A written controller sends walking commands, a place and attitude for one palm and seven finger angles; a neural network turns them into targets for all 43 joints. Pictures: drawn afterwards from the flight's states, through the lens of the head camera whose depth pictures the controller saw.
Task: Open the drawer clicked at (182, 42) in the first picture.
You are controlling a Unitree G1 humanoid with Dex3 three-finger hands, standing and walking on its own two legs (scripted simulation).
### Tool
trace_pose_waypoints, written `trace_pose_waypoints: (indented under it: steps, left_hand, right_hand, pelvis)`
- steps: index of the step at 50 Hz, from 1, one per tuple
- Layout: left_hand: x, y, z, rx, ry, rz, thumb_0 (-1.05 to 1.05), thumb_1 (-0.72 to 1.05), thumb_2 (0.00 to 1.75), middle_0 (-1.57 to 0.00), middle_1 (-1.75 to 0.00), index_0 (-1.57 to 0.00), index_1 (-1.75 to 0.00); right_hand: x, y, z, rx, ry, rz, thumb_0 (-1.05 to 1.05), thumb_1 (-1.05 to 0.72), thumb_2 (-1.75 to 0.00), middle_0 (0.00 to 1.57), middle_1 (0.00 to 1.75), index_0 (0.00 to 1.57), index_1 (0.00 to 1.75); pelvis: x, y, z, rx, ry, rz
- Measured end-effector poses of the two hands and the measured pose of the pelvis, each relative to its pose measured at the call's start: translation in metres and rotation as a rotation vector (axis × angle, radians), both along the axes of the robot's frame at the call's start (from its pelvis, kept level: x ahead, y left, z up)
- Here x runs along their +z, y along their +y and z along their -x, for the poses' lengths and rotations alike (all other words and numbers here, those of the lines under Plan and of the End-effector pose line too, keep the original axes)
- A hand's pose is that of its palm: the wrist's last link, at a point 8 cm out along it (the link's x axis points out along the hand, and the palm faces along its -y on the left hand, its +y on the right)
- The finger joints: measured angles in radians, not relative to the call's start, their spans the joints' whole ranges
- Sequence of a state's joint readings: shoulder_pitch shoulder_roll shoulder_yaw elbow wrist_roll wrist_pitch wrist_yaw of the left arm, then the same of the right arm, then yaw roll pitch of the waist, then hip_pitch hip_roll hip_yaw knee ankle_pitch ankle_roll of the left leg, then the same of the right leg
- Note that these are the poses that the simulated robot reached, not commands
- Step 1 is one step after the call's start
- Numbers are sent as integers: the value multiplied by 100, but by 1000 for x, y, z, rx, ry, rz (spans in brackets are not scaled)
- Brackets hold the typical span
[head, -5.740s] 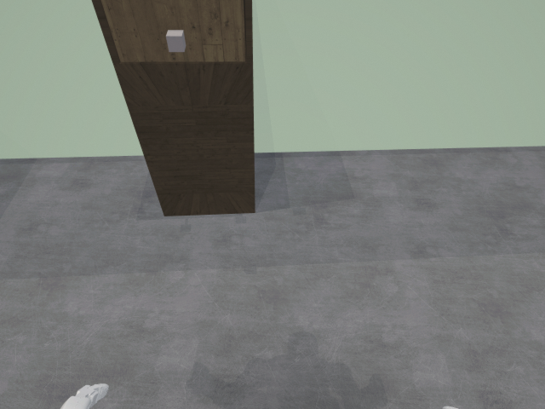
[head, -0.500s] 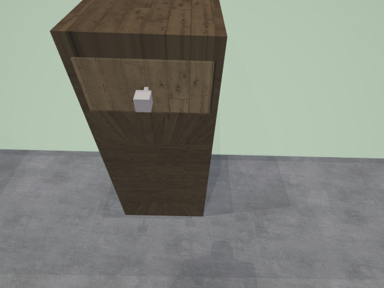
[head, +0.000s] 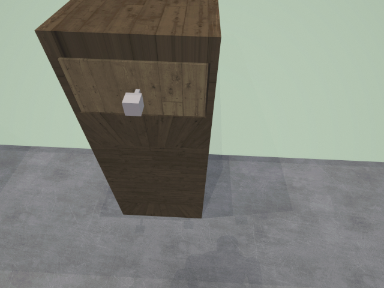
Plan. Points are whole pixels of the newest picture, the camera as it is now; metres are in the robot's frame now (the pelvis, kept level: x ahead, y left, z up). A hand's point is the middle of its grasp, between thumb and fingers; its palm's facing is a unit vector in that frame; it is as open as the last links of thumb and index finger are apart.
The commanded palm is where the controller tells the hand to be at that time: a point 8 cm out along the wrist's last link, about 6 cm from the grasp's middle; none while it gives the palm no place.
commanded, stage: come to a stop and stand still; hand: left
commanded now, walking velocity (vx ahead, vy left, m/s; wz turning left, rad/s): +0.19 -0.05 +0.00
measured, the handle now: (135, 99) +0.55 +0.21 +0.08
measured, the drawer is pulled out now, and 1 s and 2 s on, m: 0.00 0.00 0.00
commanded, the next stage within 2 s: none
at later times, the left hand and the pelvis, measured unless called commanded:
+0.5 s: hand out of the picture +0.09 +0.18 -0.17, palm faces +0.06 -0.97 -0.24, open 7.3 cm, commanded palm none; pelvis +0.04 -0.01 +0.00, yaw +0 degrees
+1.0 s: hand out of the picture +0.06 +0.11 -0.16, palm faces +0.04 -0.97 -0.22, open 7.3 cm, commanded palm none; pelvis +0.03 -0.07 +0.00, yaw +1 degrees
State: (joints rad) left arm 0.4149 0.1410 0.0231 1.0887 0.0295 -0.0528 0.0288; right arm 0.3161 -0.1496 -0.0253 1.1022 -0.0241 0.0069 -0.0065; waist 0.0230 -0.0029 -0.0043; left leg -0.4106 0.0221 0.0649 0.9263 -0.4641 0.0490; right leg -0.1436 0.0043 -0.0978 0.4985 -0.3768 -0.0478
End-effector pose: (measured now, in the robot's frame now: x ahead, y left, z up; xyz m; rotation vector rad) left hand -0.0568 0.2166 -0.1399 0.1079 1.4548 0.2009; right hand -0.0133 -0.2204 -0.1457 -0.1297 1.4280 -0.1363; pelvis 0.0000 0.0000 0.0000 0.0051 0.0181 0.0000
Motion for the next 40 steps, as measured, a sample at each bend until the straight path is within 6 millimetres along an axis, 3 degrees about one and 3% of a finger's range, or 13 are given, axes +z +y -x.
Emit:
trace_pose_waypoints:
  steps: [5, 10, 13, 18, 22, 26, 29, 33, 40]
  left_hand:
    - [2, -17, 10, 29, 84, 42, 0, 91, 90, -20, -30, -20, -30]
    - [-10, -20, 5, 49, 160, 87, 0, 91, 90, -20, -30, -20, -30]
    - [-18, -15, -14, 47, 161, 86, 1, 91, 90, -20, -30, -20, -30]
    - [-12, -2, -71, 8, 42, 37, 1, 91, 90, -20, -30, -20, -30]
    - [-3, 6, -114, -22, -81, -15, 0, 91, 90, -20, -30, -20, -30]
    - [6, 5, -138, -45, -176, -69, 0, 92, 90, -19, -30, -20, -30]
    - [3, -1, -144, -79, -232, -107, 0, 92, 90, -19, -30, -20, -30]
    - [4, -13, -145, -108, -262, -101, 0, 92, 90, -19, -30, -20, -30]
    - [-5, -29, -148, -89, -291, -57, 1, 91, 90, -20, -30, -20, -30]
  right_hand:
    - [9, -7, -60, 34, -78, 25, 1, -92, -90, 20, 30, 20, 30]
    - [8, 2, -127, 77, -194, 51, 1, -92, -90, 20, 30, 20, 30]
    - [9, 14, -150, 76, -243, 54, 1, -92, -90, 20, 30, 20, 30]
    - [13, 23, -164, 52, -277, 31, -1, -93, -90, 20, 30, 20, 30]
    - [13, 12, -165, 55, -285, 18, -2, -94, -90, 20, 30, 20, 30]
    - [7, -10, -151, 50, -273, 5, -1, -93, -90, 20, 30, 21, 30]
    - [-5, -33, -138, 28, -268, -6, -1, -92, -90, 20, 30, 21, 30]
    - [-11, -56, -116, 13, -248, 10, 0, -91, -90, 20, 30, 20, 30]
    - [-4, -65, -67, 2, -178, 45, 0, -91, -90, 20, 30, 20, 30]
  pelvis:
    - [3, 0, -21, 12, 7, 3]
    - [-7, 9, -47, 9, -3, 23]
    - [-10, 12, -59, -7, -14, 8]
    - [-1, 12, -60, -17, -22, 4]
    - [1, 3, -50, -10, -19, 3]
    - [-1, -14, -40, -5, -19, -2]
    - [-13, -30, -34, -17, -10, -26]
    - [-17, -37, -30, 16, -35, 19]
    - [-15, -50, -29, 28, -55, 11]
